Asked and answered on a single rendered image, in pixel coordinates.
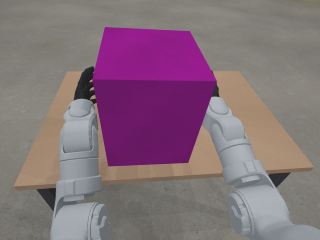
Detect table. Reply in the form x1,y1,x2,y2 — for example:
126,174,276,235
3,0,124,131
13,71,314,211

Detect robot right upper arm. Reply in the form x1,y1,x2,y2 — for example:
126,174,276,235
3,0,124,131
227,184,320,240

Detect robot left forearm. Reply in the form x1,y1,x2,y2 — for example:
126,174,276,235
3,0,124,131
50,98,102,240

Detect left robot hand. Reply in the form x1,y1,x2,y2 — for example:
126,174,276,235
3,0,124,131
74,66,97,104

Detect robot right forearm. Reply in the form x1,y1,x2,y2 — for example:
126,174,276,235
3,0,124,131
202,96,290,220

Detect right robot hand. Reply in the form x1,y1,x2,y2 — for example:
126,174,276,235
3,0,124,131
211,70,220,97

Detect carton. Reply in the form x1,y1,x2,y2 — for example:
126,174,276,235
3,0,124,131
92,27,217,167

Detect robot left upper arm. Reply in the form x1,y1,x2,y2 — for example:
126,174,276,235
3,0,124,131
51,202,111,240

